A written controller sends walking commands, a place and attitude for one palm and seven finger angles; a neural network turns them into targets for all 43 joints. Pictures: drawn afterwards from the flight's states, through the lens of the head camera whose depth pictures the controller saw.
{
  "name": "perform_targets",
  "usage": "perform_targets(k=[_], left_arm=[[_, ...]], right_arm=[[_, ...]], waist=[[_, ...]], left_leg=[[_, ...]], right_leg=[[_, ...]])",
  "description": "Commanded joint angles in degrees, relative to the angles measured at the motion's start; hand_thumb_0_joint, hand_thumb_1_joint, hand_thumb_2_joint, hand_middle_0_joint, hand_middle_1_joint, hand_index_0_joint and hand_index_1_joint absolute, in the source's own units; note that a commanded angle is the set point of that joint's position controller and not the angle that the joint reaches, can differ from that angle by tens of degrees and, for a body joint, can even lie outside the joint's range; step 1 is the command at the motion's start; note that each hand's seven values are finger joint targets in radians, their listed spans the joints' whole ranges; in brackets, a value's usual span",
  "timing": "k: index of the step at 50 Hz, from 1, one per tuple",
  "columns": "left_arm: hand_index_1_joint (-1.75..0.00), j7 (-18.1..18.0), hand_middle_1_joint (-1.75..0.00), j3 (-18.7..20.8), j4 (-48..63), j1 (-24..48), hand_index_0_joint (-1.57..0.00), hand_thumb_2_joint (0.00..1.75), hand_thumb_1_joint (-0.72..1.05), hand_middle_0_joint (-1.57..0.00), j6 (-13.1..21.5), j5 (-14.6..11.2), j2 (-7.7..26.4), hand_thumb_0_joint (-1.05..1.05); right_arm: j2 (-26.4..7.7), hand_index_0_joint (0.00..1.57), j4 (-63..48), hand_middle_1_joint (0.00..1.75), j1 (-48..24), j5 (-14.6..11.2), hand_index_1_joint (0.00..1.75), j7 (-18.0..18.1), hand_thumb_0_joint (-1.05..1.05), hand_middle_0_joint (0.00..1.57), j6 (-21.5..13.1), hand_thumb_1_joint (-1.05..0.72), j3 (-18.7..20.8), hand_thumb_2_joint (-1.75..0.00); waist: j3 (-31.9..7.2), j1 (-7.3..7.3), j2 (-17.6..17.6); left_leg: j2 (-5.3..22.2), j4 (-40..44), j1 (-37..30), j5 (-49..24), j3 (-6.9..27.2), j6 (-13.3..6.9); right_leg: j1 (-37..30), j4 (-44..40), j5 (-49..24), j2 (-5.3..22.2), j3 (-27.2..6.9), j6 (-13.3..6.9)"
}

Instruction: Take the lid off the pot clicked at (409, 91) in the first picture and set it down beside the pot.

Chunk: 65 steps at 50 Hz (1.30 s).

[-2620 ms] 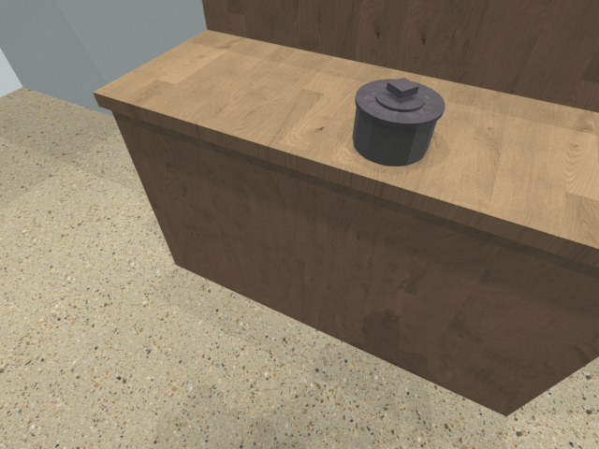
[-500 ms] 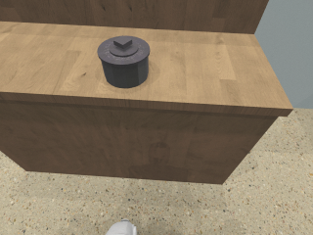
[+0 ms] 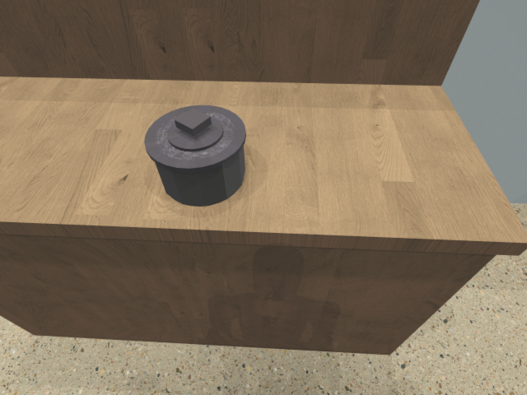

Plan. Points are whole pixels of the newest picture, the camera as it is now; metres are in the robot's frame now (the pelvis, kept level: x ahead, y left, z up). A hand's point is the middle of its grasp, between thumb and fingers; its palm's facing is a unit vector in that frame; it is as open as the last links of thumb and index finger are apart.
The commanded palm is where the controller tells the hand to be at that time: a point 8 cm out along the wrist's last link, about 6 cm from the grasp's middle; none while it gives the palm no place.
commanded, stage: come to a stop and stand still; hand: left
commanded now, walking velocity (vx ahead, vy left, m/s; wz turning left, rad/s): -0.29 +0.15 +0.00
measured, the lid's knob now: (193, 122) +0.50 +0.15 +0.15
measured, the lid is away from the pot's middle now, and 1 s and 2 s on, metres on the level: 0.00 0.00 0.00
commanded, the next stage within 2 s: look again from close up in 1.16 s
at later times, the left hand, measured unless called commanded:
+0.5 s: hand out of the picture +0.00 +0.27 -0.18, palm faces +0.11 -0.97 -0.23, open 7.4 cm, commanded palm none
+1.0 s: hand out of the picture -0.08 +0.22 -0.17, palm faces +0.06 -0.98 -0.17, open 7.4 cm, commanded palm none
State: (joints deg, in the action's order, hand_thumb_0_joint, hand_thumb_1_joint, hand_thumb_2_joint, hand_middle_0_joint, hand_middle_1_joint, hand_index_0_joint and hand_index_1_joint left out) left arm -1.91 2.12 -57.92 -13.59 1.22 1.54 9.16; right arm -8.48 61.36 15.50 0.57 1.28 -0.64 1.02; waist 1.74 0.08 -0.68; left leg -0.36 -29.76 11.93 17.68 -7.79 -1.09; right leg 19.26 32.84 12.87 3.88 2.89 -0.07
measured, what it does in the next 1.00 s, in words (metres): steps on the spot: left foot, then right foot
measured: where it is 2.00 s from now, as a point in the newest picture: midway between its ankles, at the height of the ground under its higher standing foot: outside the picture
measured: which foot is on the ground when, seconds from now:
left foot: down 0.00-0.04, up 0.06-0.34, down 0.36-1.00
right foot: down 0.00-0.36, up 0.38-0.70, down 0.72-1.00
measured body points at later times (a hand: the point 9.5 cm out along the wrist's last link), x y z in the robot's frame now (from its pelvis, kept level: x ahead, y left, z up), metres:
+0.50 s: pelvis -0.04 +0.06 +0.00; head -0.02 +0.10 +0.45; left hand -0.01 +0.32 -0.16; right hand +0.05 -0.17 -0.13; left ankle -0.03 +0.16 -0.73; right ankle -0.03 -0.08 -0.67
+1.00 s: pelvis -0.08 +0.06 +0.01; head -0.08 +0.06 +0.46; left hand -0.08 +0.27 -0.15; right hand -0.08 -0.17 -0.15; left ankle -0.03 +0.16 -0.73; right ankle -0.11 -0.05 -0.73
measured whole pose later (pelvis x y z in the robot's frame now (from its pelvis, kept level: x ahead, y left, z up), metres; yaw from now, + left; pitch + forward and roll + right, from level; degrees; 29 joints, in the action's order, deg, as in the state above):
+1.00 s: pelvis -0.08 +0.06 +0.01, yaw +2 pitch -2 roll +0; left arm -2.0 0.3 -63.2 -17.2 -0.4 0.5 7.9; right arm -8.9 65.0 16.1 0.4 1.1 1.4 0.4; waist 1.7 -0.6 -1.2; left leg -0.8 -22.7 13.1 7.7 -3.6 -1.7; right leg 6.2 25.0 16.8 -0.3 1.3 -1.1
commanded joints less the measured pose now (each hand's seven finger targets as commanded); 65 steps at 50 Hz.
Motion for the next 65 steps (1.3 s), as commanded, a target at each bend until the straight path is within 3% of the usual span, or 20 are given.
perform_targets(k=[1, 4, 7, 11, 15, 16, 17, 18, 19, 24, 30, 34, 37, 39, 48, 54, 62, 63, 64, 65], left_arm=[[-0.3, -0.41, -0.3, 1.34, 1.08, -4.4, -0.2, 0.9, 0.9, -0.2, 0.23, -0.6, 10.6, 0.0], [-0.3, -1.2, -0.3, 2.13, 0.56, -6.2, -0.2, 0.9, 0.9, -0.2, -0.46, -0.34, 11.35, 0.0], [-0.3, -1.82, -0.3, 3.29, 1.49, -5.38, -0.2, 0.9, 0.9, -0.2, -1.11, 0.03, 11.61, 0.0], [-0.3, -1.8, -0.3, 3.6, 4.41, -0.48, -0.2, 0.9, 0.9, -0.2, -1.68, 0.43, 12.09, 0.0], [-0.3, -1.05, -0.3, 3.67, 5.37, 2.72, -0.2, 0.9, 0.9, -0.2, -2.5, 0.06, 12.54, 0.0], [-0.3, -0.76, -0.3, 3.36, 5.57, 2.18, -0.2, 0.9, 0.9, -0.2, -2.79, -0.29, 10.94, 0.0], [-0.3, -0.41, -0.3, 2.69, 6.12, 0.85, -0.2, 0.9, 0.9, -0.2, -3.36, -0.69, 7.6, 0.0], [-0.3, -0.63, -0.3, 2.33, 6.68, 1.82, -0.2, 0.9, 0.9, -0.2, -3.94, -0.55, 6.11, 0.0], [-0.3, -0.69, -0.3, 2.42, 6.84, 1.95, -0.2, 0.9, 0.9, -0.2, -4.29, -0.49, 7.45, 0.0], [-0.3, 0.15, -0.3, 2.34, 2.33, -2.48, -0.2, 0.9, 0.9, -0.2, -4.07, -0.37, 7.44, 0.0], [-0.3, 0.12, -0.3, 0.71, 2.44, -0.55, -0.2, 0.9, 0.9, -0.2, -3.18, -0.76, 5.81, 0.0], [-0.3, -0.35, -0.3, 0.39, -0.88, -6.73, -0.2, 0.9, 0.9, -0.2, -1.89, -0.74, 6.06, 0.0], [-0.3, -0.4, -0.3, 0.2, -0.86, -3.98, -0.2, 0.9, 0.9, -0.2, -0.94, -0.95, 9.01, 0.0], [-0.3, -0.39, -0.3, 0.14, -1.12, -3.16, -0.2, 0.9, 0.9, -0.2, -0.35, -1.07, 7.65, 0.0], [-0.3, -0.46, -0.3, -0.52, -3.7, -6.87, -0.2, 0.9, 0.9, -0.2, -0.85, -1.05, 5.39, 0.0], [-0.3, -0.44, -0.3, -0.51, -4.23, -8.15, -0.2, 0.9, 0.9, -0.2, -0.66, -1.08, 4.8, 0.0], [-0.3, -0.61, -0.3, -0.72, -5.38, -9.56, -0.2, 0.9, 0.9, -0.2, -0.32, -1.07, 2.88, 0.0], [-0.3, -2.31, -0.3, -1.95, -5.61, -11.97, -0.2, 0.9, 0.9, -0.2, 1.6, 0.5, 3.79, 0.0], [-0.3, -2.25, -0.3, -0.94, -4.67, -11.73, -0.2, 0.9, 0.9, -0.2, 1.57, -0.43, 6.69, 0.0], [-0.3, -2.05, -0.3, -1.27, -3.72, -10.69, -0.2, 0.9, 0.9, -0.2, 1.78, -0.88, 6.4, 0.0]], right_arm=[[-2.72, 0.2, -1.91, 0.3, 4.32, -0.32, 0.3, 0.36, 0.0, 0.2, 0.77, -0.9, 1.3, -0.9], [-4.61, 0.2, -3.15, 0.3, 1.28, -0.04, 0.3, 0.92, 0.0, 0.2, 1.95, -0.9, 2.38, -0.9], [-5.0, 0.2, -4.66, 0.3, -2.08, -0.1, 0.3, 1.05, 0.0, 0.2, 2.97, -0.9, 2.91, -0.9], [-4.66, 0.2, -6.08, 0.3, -2.08, -0.25, 0.3, 0.23, 0.0, 0.2, 3.26, -0.9, 2.99, -0.9], [-4.8, 0.2, -4.99, 0.3, 3.56, -0.19, 0.3, -0.1, 0.0, 0.2, 2.02, -0.9, 2.89, -0.9], [-6.42, 0.2, -4.77, 0.3, 4.56, -0.05, 0.3, -0.06, 0.0, 0.2, 1.53, -0.9, 3.03, -0.9], [-10.87, 0.2, -6.09, 0.3, 2.74, 0.57, 0.3, -0.07, 0.0, 0.2, 1.13, -0.9, 3.8, -0.9], [-14.32, 0.2, -8.39, 0.3, -0.01, 1.03, 0.3, 0.15, 0.0, 0.2, 1.52, -0.9, 4.14, -0.9], [-14.46, 0.2, -9.75, 0.3, -2.73, 1.3, 0.3, 0.09, 0.0, 0.2, 1.84, -0.9, 3.78, -0.9], [-9.61, 0.2, -9.92, 0.3, -8.03, 0.87, 0.3, 1.03, 0.0, 0.2, 0.85, -0.9, 1.98, -0.9], [-9.25, 0.2, -6.48, 0.3, -1.33, 0.78, 0.3, 1.01, 0.0, 0.2, 0.9, -0.9, 2.15, -0.9], [-8.0, 0.2, -4.81, 0.3, -1.69, -0.21, 0.3, 0.61, 0.0, 0.2, 0.63, -0.9, 1.79, -0.9], [-4.89, 0.2, -4.19, 0.3, -1.85, -0.43, 0.3, 0.03, 0.0, 0.2, 0.5, -0.9, 0.81, -0.9], [-5.24, 0.2, -2.6, 0.3, -0.75, 0.08, 0.3, 0.05, 0.0, 0.2, 0.55, -0.9, 0.99, -0.9], [-5.35, 0.2, 1.5, 0.3, 1.02, 0.15, 0.3, 0.3, 0.0, 0.2, 0.98, -0.9, 0.24, -0.9], [-4.51, 0.2, 2.47, 0.3, 3.18, 0.14, 0.3, 0.53, 0.0, 0.2, 0.96, -0.9, 0.34, -0.9], [-3.52, 0.2, 3.22, 0.3, 4.47, 0.09, 0.3, 0.76, 0.0, 0.2, 0.46, -0.9, 0.3, -0.9], [-5.72, 0.2, -0.96, 0.3, -1.13, 0.02, 0.3, -0.17, 0.0, 0.2, -0.91, -0.9, -0.28, -0.9], [-3.49, 0.2, -2.2, 0.3, -0.07, -0.4, 0.3, -0.13, 0.0, 0.2, -0.65, -0.9, 0.1, -0.9], [-2.18, 0.2, -2.09, 0.3, 2.4, -0.02, 0.3, 0.12, 0.0, 0.2, -0.9, -0.9, 0.06, -0.9]], waist=[[-5.05, -1.15, -8.15], [-5.43, 2.04, -11.6], [-5.53, 2.92, -6.47], [-7.57, 1.27, -7.29], [-8.92, -1.82, -9.56], [-8.34, -2.34, -4.03], [-5.66, -1.63, 10.62], [-2.1, -1.88, 19.24], [-2.15, -1.15, 12.31], [-0.16, 2.06, 6.35], [-2.24, -1.41, 8.01], [-2.85, 0.89, 1.73], [0.29, -1.32, -3.97], [-1.85, -1.4, -8.11], [5.77, -0.6, 1.75], [4.55, -0.37, 0.89], [3.76, -0.48, 0.72], [5.46, 1.71, 1.98], [-0.18, 0.06, 2.25], [-2.66, -1.06, 0.07]], left_leg=[[2.49, -1.32, 3.13, 0.16, 3.72, 2.2], [1.21, -15.34, 11.01, 14.03, 4.34, 3.19], [0.72, -29.05, 16.31, 16.01, 8.72, 3.72], [1.54, -24.98, 12.32, 12.61, 9.12, 3.93], [-0.21, -0.32, -2.68, -3.95, 3.88, 3.79], [2.07, 6.11, -7.12, -8.68, 5.83, 3.41], [12.4, 11.67, -7.1, -15.53, 18.31, 0.11], [20.07, 15.61, 2.17, -21.35, 26.86, -5.0], [21.62, 14.71, 6.96, -19.16, 25.78, -8.98], [13.08, 14.71, 3.16, -14.72, 16.85, -8.08], [14.38, 15.37, -5.23, -15.78, 20.16, -9.16], [10.19, 11.58, -0.41, -9.84, 17.2, -4.54], [3.02, 7.87, -1.78, -5.71, 10.22, 0.73], [4.26, 7.56, -5.01, -10.4, 10.24, 0.44], [4.93, 12.32, -2.1, -2.54, 12.5, 0.0], [4.86, 11.76, -1.44, -1.86, 12.43, -0.06], [5.48, 11.62, -1.9, -4.56, 12.67, -0.26], [5.49, -0.81, 2.98, -11.41, 9.97, 0.69], [4.3, -0.5, 0.88, -12.56, 9.56, 1.66], [4.44, 1.55, 0.55, -8.42, 9.71, 1.16]], right_leg=[[-9.72, -7.81, -39.08, 14.7, -13.72, -7.73], [-16.61, -7.26, -57.97, 18.34, -14.49, -12.44], [-18.31, -7.75, -57.44, 19.01, -13.8, -14.81], [-13.52, -8.59, -44.26, 16.53, -9.89, -12.8], [-5.33, -4.61, -23.89, 11.73, -6.67, -6.5], [-1.97, -0.64, -14.27, 8.63, -4.83, -3.94], [6.45, 6.57, 6.55, 2.0, -0.34, 0.05], [7.81, 16.25, 21.58, -2.7, -1.2, 1.81], [4.27, 21.35, 21.69, -1.85, -4.6, 1.09], [6.45, 27.63, 11.42, -2.45, -5.93, 1.29], [0.18, 7.03, 14.97, -1.6, -2.9, 1.06], [-12.25, -13.93, -0.32, -0.75, -3.57, 0.31], [-5.33, -17.33, -3.04, 8.75, -13.05, -4.73], [-5.35, -15.62, -4.42, 5.08, -10.7, -3.84], [-1.46, -16.54, 7.74, 2.33, -8.64, -2.54], [-2.59, -16.62, 8.1, 1.88, -8.18, -2.78], [-3.23, -15.12, 3.69, 1.59, -7.93, -2.83], [-3.84, -15.87, -9.61, 3.25, -9.54, -2.19], [-7.77, -13.91, -21.54, 6.23, -11.2, -4.28], [-8.64, -12.8, -14.63, 6.62, -10.62, -4.66]])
